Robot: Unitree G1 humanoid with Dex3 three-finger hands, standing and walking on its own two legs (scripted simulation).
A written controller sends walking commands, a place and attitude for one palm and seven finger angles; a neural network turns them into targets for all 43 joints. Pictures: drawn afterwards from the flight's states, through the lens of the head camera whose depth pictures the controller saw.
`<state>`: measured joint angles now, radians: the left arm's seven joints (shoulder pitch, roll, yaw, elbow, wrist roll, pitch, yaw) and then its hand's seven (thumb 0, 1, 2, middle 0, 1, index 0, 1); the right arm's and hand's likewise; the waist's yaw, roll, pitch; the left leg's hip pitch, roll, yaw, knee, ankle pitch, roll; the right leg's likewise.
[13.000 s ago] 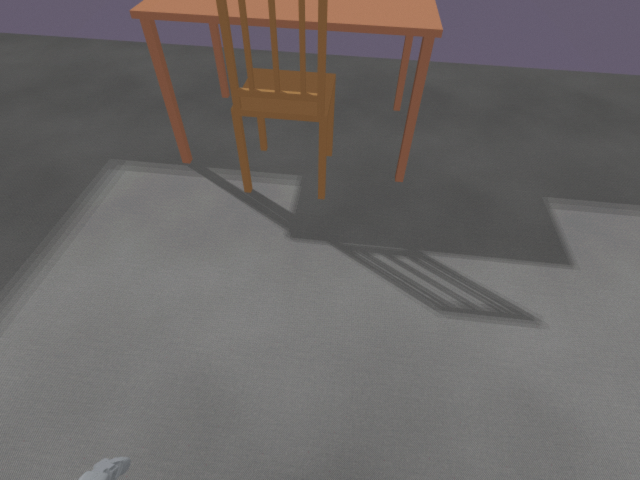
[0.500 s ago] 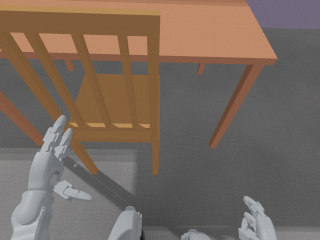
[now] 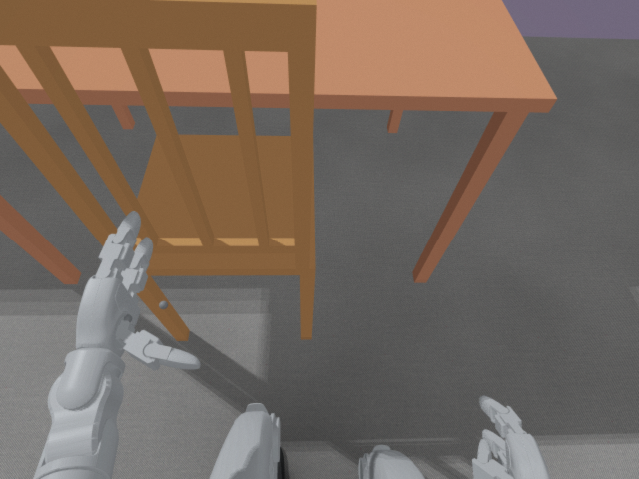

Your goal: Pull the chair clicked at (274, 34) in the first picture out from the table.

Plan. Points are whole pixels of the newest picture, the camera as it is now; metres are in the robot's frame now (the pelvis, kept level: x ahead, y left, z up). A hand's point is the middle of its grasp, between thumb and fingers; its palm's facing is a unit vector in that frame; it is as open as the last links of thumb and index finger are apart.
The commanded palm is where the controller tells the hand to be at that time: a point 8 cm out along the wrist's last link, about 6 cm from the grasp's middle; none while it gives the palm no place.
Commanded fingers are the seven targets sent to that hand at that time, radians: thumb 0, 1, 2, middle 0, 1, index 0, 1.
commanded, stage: aim the fingers beside a spindle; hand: left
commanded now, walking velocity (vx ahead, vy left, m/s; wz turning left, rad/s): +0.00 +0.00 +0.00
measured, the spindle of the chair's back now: (181, 170) +0.51 +0.22 +0.05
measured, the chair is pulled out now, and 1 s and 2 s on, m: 0.00 0.00 0.00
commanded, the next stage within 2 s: none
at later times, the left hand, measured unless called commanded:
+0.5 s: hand (173, 275) +0.35 +0.20 +0.03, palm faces +0.08 -1.00 -0.05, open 16.9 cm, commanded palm +0.34 +0.24 +0.02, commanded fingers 0.00 -0.50 0.30 -0.06 -0.08 -0.06 -0.08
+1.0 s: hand (178, 278) +0.36 +0.20 +0.00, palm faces +0.03 -1.00 -0.02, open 16.9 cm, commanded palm +0.34 +0.24 +0.01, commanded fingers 0.00 -0.50 0.30 -0.06 -0.08 -0.06 -0.08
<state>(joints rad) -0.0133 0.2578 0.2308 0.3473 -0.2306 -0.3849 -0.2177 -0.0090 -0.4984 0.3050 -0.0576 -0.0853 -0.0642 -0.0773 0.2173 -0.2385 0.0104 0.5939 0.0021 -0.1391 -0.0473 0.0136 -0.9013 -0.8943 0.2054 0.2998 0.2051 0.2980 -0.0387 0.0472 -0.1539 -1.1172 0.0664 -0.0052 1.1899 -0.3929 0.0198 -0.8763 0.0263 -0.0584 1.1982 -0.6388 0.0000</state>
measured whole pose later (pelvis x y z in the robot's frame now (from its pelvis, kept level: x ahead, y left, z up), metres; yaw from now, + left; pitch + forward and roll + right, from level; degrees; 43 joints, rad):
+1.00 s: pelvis +0.00 +0.00 -0.02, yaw +0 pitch +21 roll -4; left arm -0.28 0.31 0.26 0.65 -0.22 -0.45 -0.24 -0.01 -0.50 0.30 -0.05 -0.08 -0.06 -0.08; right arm 0.24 -0.26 0.00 0.63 0.01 -0.05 -0.04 0.01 -0.90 -0.89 0.21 0.30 0.21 0.30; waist -0.05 0.04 -0.17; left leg -1.24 0.07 -0.03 1.27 -0.41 0.02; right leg -0.99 0.04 -0.07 1.28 -0.66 -0.01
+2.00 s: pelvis -0.01 +0.00 -0.02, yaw -1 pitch +21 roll -4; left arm -0.24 0.29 0.27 0.53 -0.17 -0.50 -0.14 -0.01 -0.50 0.30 -0.06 -0.09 -0.07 -0.08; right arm 0.22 -0.24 0.00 0.63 -0.01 -0.03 -0.03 0.01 -0.90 -0.89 0.20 0.30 0.20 0.30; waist -0.06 0.04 -0.16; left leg -1.22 0.08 -0.02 1.27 -0.41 0.01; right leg -0.98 0.04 -0.06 1.28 -0.66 -0.01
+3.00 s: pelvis +0.00 +0.00 -0.02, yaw -2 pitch +22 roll -4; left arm -0.22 0.27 0.27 0.56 -0.18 -0.44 -0.16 -0.01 -0.50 0.31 -0.06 -0.09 -0.06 -0.08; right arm 0.23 -0.24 0.00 0.60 -0.01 -0.01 -0.03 0.01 -0.90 -0.89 0.21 0.30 0.20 0.30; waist -0.07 0.04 -0.17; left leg -1.23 0.08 -0.01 1.27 -0.42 0.02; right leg -0.99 0.04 -0.05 1.28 -0.67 0.00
